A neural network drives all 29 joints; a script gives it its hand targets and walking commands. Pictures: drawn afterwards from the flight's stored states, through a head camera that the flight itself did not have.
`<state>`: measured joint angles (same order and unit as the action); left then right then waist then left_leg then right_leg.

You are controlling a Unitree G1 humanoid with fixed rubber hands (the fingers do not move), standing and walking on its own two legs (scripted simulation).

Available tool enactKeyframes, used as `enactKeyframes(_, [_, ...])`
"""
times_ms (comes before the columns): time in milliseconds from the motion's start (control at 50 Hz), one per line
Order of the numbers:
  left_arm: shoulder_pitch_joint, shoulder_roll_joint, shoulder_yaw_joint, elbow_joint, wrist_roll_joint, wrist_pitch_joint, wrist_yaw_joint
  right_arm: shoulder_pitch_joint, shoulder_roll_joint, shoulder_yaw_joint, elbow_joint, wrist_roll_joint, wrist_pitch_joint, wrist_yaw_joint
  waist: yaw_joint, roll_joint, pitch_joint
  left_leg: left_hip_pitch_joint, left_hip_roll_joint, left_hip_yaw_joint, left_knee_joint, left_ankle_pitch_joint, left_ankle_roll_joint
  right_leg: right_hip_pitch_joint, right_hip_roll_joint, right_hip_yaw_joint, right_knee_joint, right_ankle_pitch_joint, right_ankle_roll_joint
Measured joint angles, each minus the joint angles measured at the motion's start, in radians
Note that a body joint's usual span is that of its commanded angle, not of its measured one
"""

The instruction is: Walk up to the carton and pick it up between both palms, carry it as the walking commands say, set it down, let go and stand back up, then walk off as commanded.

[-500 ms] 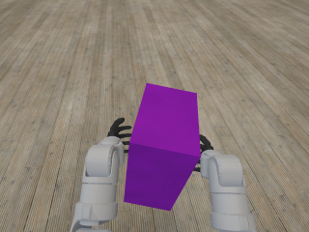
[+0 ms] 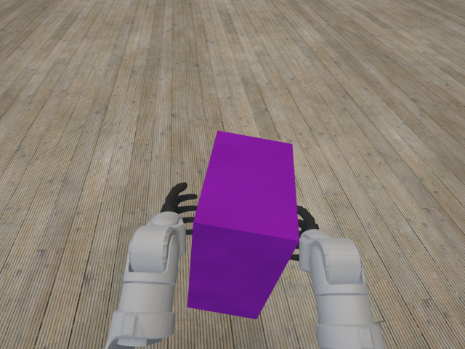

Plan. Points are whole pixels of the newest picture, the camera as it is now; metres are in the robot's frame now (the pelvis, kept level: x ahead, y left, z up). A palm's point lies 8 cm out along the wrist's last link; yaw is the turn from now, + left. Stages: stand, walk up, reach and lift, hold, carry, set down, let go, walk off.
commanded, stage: carry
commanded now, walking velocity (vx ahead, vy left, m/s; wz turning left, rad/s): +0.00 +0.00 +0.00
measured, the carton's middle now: (237, 228) +0.34 +0.01 +0.00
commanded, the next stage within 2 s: hold in 1.08 s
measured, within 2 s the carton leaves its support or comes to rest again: neither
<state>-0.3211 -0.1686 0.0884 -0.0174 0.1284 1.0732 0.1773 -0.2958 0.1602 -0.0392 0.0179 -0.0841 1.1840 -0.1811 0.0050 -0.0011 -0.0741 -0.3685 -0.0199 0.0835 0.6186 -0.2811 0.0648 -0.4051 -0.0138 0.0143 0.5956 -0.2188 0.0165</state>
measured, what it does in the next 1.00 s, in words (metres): stands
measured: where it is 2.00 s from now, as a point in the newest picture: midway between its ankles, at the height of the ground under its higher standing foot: outside the picture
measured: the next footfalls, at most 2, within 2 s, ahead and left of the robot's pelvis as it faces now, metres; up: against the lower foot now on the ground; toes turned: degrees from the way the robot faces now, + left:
none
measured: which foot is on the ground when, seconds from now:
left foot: down 0.00-1.00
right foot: down 0.00-1.00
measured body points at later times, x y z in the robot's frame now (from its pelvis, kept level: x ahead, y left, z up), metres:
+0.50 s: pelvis -0.01 +0.02 +0.00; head -0.02 +0.02 +0.45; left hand +0.30 +0.14 +0.07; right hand +0.29 -0.09 +0.04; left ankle +0.03 +0.08 -0.73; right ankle +0.06 -0.13 -0.73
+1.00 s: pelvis +0.00 +0.02 +0.00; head -0.02 +0.03 +0.45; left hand +0.31 +0.15 +0.06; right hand +0.30 -0.09 +0.04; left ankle +0.03 +0.08 -0.73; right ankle +0.06 -0.13 -0.73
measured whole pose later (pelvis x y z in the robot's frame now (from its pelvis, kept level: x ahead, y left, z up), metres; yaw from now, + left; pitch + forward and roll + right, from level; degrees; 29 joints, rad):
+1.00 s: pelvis +0.00 +0.02 +0.00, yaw +0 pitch +1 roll -1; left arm -0.32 -0.17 0.09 0.07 0.15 0.96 0.16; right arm -0.29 0.16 -0.05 0.12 -0.10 1.06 -0.17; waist 0.01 0.00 -0.06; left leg -0.36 -0.04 0.10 0.63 -0.29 0.09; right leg -0.39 -0.03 0.03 0.59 -0.22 0.04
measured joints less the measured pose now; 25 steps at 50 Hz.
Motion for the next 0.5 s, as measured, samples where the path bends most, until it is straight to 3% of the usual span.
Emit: enactKeyframes(500, [-0.003,-0.001,0.009,0.056,0.014,-0.048,-0.006,-0.010,0.003,-0.013,0.069,-0.011,-0.057,0.011,0.009,0.000,-0.003,0.004,-0.015,0.012,-0.005,0.008,0.022,0.007,-0.015,0.012,-0.013,0.014,0.015])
